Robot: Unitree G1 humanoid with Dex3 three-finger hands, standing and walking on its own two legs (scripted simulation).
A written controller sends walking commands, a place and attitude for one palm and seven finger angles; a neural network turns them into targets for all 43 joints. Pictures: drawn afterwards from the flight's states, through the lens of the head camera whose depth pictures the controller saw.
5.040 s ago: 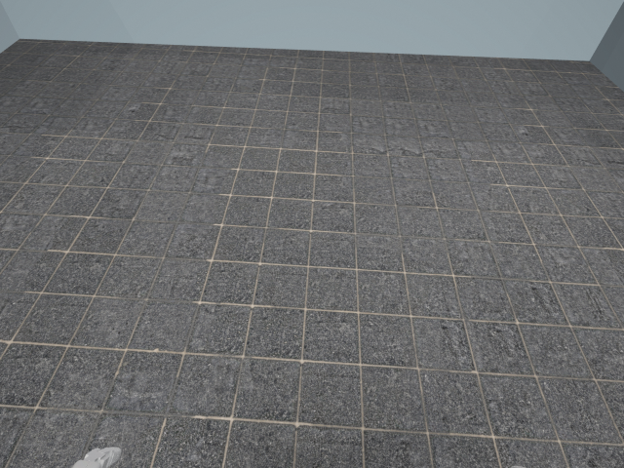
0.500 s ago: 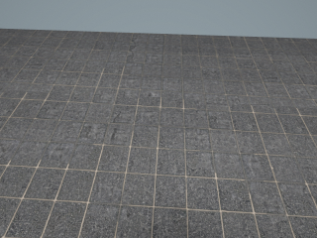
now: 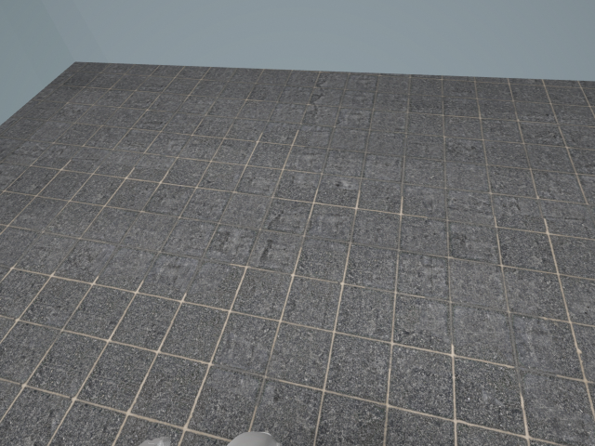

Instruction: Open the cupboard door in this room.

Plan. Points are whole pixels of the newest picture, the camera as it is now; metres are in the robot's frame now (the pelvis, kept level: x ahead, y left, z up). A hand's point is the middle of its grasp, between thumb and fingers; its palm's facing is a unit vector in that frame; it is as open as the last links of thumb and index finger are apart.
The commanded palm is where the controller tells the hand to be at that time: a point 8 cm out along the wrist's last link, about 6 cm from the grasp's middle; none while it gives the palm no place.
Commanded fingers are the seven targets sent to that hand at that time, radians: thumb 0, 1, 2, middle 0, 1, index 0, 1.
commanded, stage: turn or walk to find it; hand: left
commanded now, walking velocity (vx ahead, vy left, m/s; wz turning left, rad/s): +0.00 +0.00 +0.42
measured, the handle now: out of the picture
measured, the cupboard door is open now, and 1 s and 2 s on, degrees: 0 0 0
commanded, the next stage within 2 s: none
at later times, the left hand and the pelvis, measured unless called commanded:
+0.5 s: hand out of the picture -0.01 +0.26 -0.17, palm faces +0.25 -0.94 -0.25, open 7.4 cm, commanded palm none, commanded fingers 0.00 0.90 0.90 -0.20 -0.30 -0.20 -0.30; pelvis -0.01 +0.04 +0.00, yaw +12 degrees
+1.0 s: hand out of the picture -0.04 +0.20 -0.15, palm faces +0.43 -0.87 -0.25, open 7.4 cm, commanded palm none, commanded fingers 0.00 0.90 0.90 -0.20 -0.30 -0.20 -0.30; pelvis -0.02 +0.00 +0.00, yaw +26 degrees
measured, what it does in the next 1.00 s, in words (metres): steps on the spot, turning left: left foot, then right foot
